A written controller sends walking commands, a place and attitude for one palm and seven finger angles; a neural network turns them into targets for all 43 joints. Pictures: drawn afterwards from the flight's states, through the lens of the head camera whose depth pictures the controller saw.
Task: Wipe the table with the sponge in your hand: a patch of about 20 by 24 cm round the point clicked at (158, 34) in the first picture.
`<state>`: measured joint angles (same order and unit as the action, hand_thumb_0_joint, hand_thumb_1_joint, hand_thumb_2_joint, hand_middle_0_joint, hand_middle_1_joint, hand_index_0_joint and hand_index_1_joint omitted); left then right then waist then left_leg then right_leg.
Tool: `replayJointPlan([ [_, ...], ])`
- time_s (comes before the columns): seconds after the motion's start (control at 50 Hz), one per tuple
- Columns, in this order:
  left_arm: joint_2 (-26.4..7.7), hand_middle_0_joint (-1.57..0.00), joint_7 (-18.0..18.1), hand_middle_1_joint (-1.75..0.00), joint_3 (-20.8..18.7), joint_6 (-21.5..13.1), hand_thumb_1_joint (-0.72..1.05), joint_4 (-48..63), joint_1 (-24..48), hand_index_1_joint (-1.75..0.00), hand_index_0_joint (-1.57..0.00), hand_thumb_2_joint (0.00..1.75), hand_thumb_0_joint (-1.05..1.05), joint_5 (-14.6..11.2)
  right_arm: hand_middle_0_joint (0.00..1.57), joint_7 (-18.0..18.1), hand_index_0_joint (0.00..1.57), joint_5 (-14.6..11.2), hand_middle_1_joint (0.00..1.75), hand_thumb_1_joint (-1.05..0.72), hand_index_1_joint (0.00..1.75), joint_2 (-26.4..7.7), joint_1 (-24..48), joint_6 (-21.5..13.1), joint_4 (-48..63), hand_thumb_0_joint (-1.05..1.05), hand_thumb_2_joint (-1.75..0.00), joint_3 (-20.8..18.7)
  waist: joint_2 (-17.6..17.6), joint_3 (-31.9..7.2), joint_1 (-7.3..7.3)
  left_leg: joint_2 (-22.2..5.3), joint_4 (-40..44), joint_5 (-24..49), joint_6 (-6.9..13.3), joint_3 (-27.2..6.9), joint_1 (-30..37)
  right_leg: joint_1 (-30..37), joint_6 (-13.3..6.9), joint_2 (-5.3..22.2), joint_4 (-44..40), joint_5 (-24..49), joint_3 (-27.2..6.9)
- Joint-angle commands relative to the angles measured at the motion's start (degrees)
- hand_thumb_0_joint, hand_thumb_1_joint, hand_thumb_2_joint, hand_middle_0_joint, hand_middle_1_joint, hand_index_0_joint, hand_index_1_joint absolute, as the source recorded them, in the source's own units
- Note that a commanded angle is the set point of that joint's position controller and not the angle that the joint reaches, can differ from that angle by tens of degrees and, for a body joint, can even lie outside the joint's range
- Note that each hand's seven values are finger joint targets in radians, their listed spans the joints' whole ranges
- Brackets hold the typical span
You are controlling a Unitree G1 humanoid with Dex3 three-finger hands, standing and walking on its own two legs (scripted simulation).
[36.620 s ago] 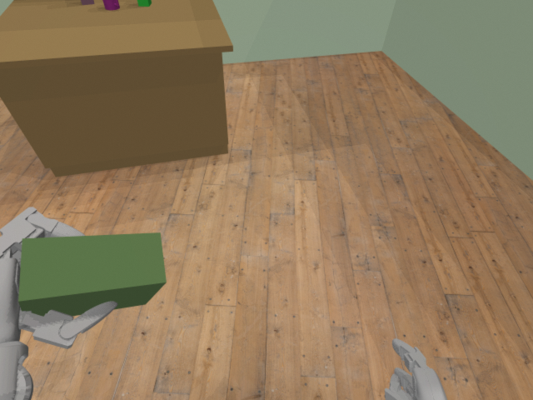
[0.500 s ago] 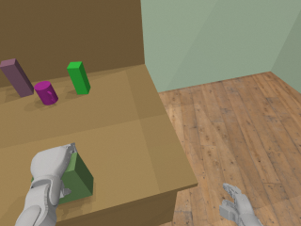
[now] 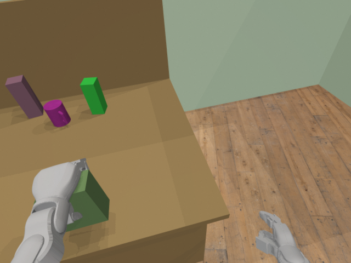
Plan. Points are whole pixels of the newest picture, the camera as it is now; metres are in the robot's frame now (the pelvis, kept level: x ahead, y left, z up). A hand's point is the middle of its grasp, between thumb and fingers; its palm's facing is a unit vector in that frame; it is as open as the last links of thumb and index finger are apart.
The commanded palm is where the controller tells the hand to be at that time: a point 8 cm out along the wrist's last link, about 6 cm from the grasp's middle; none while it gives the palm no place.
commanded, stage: lift the sponge slowly off the table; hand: left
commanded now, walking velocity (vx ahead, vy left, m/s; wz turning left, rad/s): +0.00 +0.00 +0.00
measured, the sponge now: (80, 206) +0.22 +0.28 +0.00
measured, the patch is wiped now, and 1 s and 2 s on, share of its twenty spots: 1.00 1.00 1.00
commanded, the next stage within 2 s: bring the sponge back beside the body in 0.44 s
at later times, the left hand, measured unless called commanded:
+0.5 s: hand (64, 187) +0.22 +0.29 +0.09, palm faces +0.00 -0.10 -0.99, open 10.1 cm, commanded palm +0.20 +0.28 +0.15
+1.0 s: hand (64, 194) +0.21 +0.28 +0.09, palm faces +0.01 -0.12 -0.99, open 10.1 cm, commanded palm +0.18 +0.28 +0.16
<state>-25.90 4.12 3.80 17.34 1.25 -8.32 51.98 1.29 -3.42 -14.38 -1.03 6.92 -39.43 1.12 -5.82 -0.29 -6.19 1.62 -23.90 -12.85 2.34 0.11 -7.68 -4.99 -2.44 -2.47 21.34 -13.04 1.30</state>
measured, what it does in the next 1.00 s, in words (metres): stands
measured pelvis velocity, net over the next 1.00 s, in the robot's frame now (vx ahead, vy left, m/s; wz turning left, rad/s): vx -0.01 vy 0.00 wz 0.00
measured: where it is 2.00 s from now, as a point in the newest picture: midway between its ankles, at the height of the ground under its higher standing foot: outside the picture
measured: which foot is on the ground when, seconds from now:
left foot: down 0.00-1.00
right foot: down 0.00-1.00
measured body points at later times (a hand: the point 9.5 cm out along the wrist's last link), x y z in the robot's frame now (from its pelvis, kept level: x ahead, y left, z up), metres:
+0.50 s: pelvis -0.01 -0.01 +0.00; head -0.03 -0.05 +0.45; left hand +0.22 +0.29 +0.14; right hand +0.24 -0.22 -0.08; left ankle +0.00 +0.09 -0.74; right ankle -0.01 -0.10 -0.74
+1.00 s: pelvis -0.01 +0.00 +0.00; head -0.03 -0.05 +0.45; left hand +0.20 +0.28 +0.14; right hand +0.24 -0.21 -0.08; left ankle +0.00 +0.09 -0.74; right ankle -0.01 -0.10 -0.74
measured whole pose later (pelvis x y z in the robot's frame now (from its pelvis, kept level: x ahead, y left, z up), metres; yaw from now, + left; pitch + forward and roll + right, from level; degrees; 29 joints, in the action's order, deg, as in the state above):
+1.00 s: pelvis -0.01 +0.00 +0.00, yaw +0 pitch -5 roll -1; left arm -28.3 -0.8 2.2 17.9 9.7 -10.6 50.1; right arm 2.0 -3.2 -15.1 -0.2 5.7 -38.5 1.6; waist -6.7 0.5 -6.6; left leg 1.5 -23.3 -11.7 2.0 -0.3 -6.7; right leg -4.1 -2.8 -2.7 21.0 -12.2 1.5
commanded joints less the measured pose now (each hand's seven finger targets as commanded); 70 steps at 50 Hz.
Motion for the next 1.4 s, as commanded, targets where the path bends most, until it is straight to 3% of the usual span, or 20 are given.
replayJointPlan([
  [0.0,-11.4,-1.20,1.2,-1.60,-6.3,-0.1,0.10,14.9,14.9,-1.60,-1.20,1.30,0.00,1.3,0.20,0.5,0.20,0.1,0.30,-0.90,0.30,-5.9,12.9,-3.7,10.5,0.00,-0.90,-1.8,0.7,-9.9,0.23,-0.4,2.2,13.5,1.3,-4.9,4.4,1.2,-2.4,0.4,-3.4,12.0,-5.1],
  [0.04,-12.2,-1.20,0.7,-1.60,-7.0,-0.1,0.10,14.4,14.1,-1.60,-1.20,1.30,0.00,1.3,0.20,0.6,0.20,0.3,0.30,-0.90,0.30,-6.2,12.6,-3.6,10.2,0.00,-0.90,-1.9,2.1,-10.0,0.16,-0.3,2.0,14.1,1.3,-4.7,4.5,1.4,-2.3,0.5,-3.5,13.2,-5.2],
  [0.16,-14.9,-1.20,0.0,-1.60,-9.7,0.0,0.10,16.9,14.5,-1.60,-1.20,1.30,0.00,1.0,0.20,0.6,0.20,0.3,0.30,-0.90,0.30,-6.3,13.7,-3.4,10.6,0.00,-0.90,-1.4,0.3,-9.9,-0.41,-0.2,2.7,14.1,1.1,-5.2,4.4,2.8,-2.7,0.4,-3.6,13.5,-6.7],
  [0.22,-15.1,-1.20,-0.4,-1.60,-9.5,0.8,0.10,14.0,15.5,-1.60,-1.20,1.30,0.00,0.8,0.20,0.9,0.20,0.1,0.30,-0.90,0.30,-6.4,13.3,-3.1,10.1,0.00,-0.90,-1.4,2.2,-8.9,-0.01,-0.1,2.5,13.0,1.2,-4.5,3.6,1.9,-2.3,0.7,-4.1,12.3,-6.0],
  [0.26,-17.9,-1.20,-0.6,-1.60,-11.8,1.0,0.10,14.9,17.3,-1.60,-1.20,1.30,0.00,0.7,0.20,1.0,0.20,0.1,0.30,-0.90,0.30,-6.7,14.0,-3.1,10.2,0.00,-0.90,-1.2,1.3,-9.2,-0.24,0.0,2.9,12.6,1.2,-4.9,3.6,2.5,-2.6,0.6,-4.1,11.9,-7.2],
  [0.3,-17.6,-1.20,-1.2,-1.60,-11.5,1.0,0.10,13.7,17.0,-1.60,-1.20,1.30,0.00,0.3,0.20,1.2,0.20,0.0,0.30,-0.90,0.30,-6.6,13.7,-3.2,10.2,0.00,-0.90,-1.1,2.5,-9.7,-0.11,0.2,2.5,12.4,1.3,-4.5,3.1,2.8,-2.2,1.0,-3.9,12.2,-6.4],
  [0.36,-17.3,-1.20,-2.3,-1.60,-11.4,0.6,0.10,15.6,15.3,-1.60,-1.20,1.30,0.00,-0.2,0.20,1.0,0.20,-0.1,0.30,-0.90,0.30,-6.7,13.9,-3.2,10.7,0.00,-0.90,-1.2,0.2,-10.0,-0.12,0.3,2.5,12.9,1.2,-4.8,3.6,3.0,-2.5,0.8,-3.8,12.8,-7.3],
  [0.4,-14.2,-1.20,-3.1,-1.60,-8.7,0.3,0.10,15.3,13.5,-1.60,-1.20,1.30,0.00,-0.7,0.20,0.8,0.20,-0.1,0.30,-0.90,0.30,-6.4,13.4,-3.5,10.9,0.00,-0.90,-1.2,0.9,-8.7,0.30,0.1,2.1,12.9,1.2,-4.7,3.4,1.8,-2.2,0.9,-3.8,12.7,-6.1],
  [0.44,-15.6,-1.20,-3.3,-1.60,-9.8,0.0,0.10,13.7,14.0,-1.60,-1.20,1.30,0.00,-0.7,0.20,1.0,0.20,0.0,0.30,-0.90,0.30,-6.8,12.5,-3.4,10.5,0.00,-0.90,-1.3,3.2,-8.4,0.52,0.0,2.0,12.1,1.4,-4.5,2.9,1.1,-1.9,1.0,-4.0,12.1,-6.0],
  [0.6,-17.8,-1.20,-0.8,-1.60,-12.6,-2.8,0.10,16.4,16.5,-1.60,-1.20,1.30,0.00,0.5,0.20,1.5,0.20,0.3,0.30,-0.90,0.30,-6.4,12.3,-4.8,10.4,0.00,-0.90,-1.6,1.0,-9.8,-0.44,0.0,2.6,11.3,1.2,-5.0,3.8,1.8,-2.4,0.6,-4.2,9.3,-6.3],
  [0.66,-19.2,-1.20,0.0,-1.60,-14.5,-2.0,0.10,17.6,14.2,-1.60,-1.20,1.30,0.00,0.0,0.20,1.3,0.20,0.3,0.30,-0.90,0.30,-6.6,13.0,-4.6,10.5,0.00,-0.90,-1.8,0.5,-10.2,-1.08,0.1,3.0,12.0,1.0,-5.4,3.7,3.0,-2.6,0.5,-3.9,10.2,-7.4],
  [0.74,-15.2,-1.20,-0.4,-1.60,-11.0,0.3,0.10,16.9,10.7,-1.60,-1.20,1.30,0.00,-0.9,0.20,0.9,0.20,0.1,0.30,-0.90,0.30,-6.5,13.6,-4.4,10.7,0.00,-0.90,-1.7,1.0,-8.6,-0.68,-0.1,2.7,12.3,0.9,-4.8,3.0,2.1,-2.2,1.2,-3.8,11.5,-6.6],
  [0.82,-15.1,-1.20,-2.0,-1.60,-10.2,1.3,0.10,17.9,10.9,-1.60,-1.20,1.30,0.00,-0.8,0.20,0.9,0.20,0.1,0.30,-0.90,0.30,-6.8,14.0,-4.3,11.1,0.00,-0.90,-1.5,2.3,-8.6,-0.54,-0.2,2.8,11.2,1.2,-5.2,2.9,1.6,-2.1,0.9,-4.0,9.5,-6.1],
  [0.88,-14.6,-1.20,-2.5,-1.60,-9.1,0.7,0.10,21.1,12.3,-1.60,-1.20,1.30,0.00,-0.5,0.20,1.0,0.20,0.2,0.30,-0.90,0.30,-6.3,14.2,-4.7,11.6,0.00,-0.90,-1.2,0.7,-8.6,-0.33,-0.5,3.1,10.3,1.3,-5.5,3.7,1.1,-2.2,0.7,-4.1,7.8,-5.9],
  [0.96,-17.3,-1.20,-2.0,-1.60,-12.1,-0.3,0.10,23.2,11.4,-1.60,-1.20,1.30,0.00,0.2,0.20,1.0,0.20,0.5,0.30,-0.90,0.30,-6.3,14.3,-4.7,11.4,0.00,-0.90,-1.3,0.9,-9.7,-0.92,-0.6,3.2,11.8,1.2,-5.9,4.4,2.2,-2.5,0.4,-3.9,9.3,-7.2],
  [1.12,-15.4,-1.20,-1.9,-1.60,-10.6,2.3,0.10,20.8,10.4,-1.60,-1.20,1.30,0.00,-0.3,0.20,1.0,0.20,0.3,0.30,-0.90,0.30,-6.3,15.2,-3.9,11.0,0.00,-0.90,-0.9,0.9,-6.9,-0.81,-0.6,3.5,10.2,1.0,-5.6,3.3,0.6,-2.4,0.6,-4.9,6.9,-6.7],
  [1.16,-16.0,-1.20,-2.4,-1.60,-10.9,2.5,0.10,23.4,10.5,-1.60,-1.20,1.30,0.00,-0.5,0.20,1.0,0.20,0.2,0.30,-0.90,0.30,-6.2,16.0,-4.2,11.7,0.00,-0.90,-0.7,-0.6,-8.2,-0.72,-0.8,4.1,9.9,0.9,-6.3,3.7,1.4,-2.6,0.4,-4.4,6.4,-7.5],
  [1.22,-14.8,-1.20,-3.4,-1.60,-9.8,2.3,0.10,24.0,7.9,-1.60,-1.20,1.30,0.00,-0.6,0.20,0.9,0.20,0.5,0.30,-0.90,0.30,-6.2,15.1,-4.1,11.7,0.00,-0.90,-0.8,0.8,-8.7,-0.85,-0.7,3.2,11.7,1.2,-5.9,3.9,1.8,-2.4,0.7,-4.1,8.9,-6.1],
  [1.36,-18.4,-1.20,-3.0,-1.60,-13.7,1.4,0.10,27.7,6.7,-1.60,-1.20,1.30,0.00,-0.3,0.20,0.6,0.20,0.6,0.30,-0.90,0.30,-6.3,15.6,-4.1,12.0,0.00,-0.90,-0.6,-0.5,-8.3,-1.26,-1.0,3.6,10.9,1.0,-6.8,3.1,2.3,-2.7,0.2,-3.6,8.1,-8.0],
  [1.38,-16.9,-1.20,-2.9,-1.60,-12.5,1.4,0.10,27.8,6.3,-1.60,-1.20,1.30,0.00,-0.4,0.20,0.8,0.20,0.7,0.30,-0.90,0.30,-5.8,15.3,-4.2,12.3,0.00,-0.90,-0.6,-0.6,-8.8,-1.52,-0.8,3.0,11.3,1.2,-6.2,3.3,2.5,-2.5,0.6,-3.4,8.5,-6.7],
])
